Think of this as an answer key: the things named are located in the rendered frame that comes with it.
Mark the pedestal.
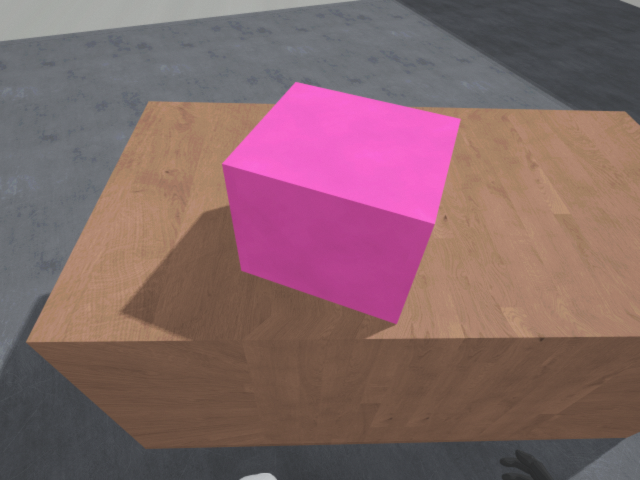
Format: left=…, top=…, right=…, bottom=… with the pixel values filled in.
left=26, top=101, right=640, bottom=449

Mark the right robot hand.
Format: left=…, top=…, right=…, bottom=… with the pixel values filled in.
left=500, top=449, right=554, bottom=480

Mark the carton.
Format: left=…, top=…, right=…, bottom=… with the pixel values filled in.
left=222, top=82, right=461, bottom=324

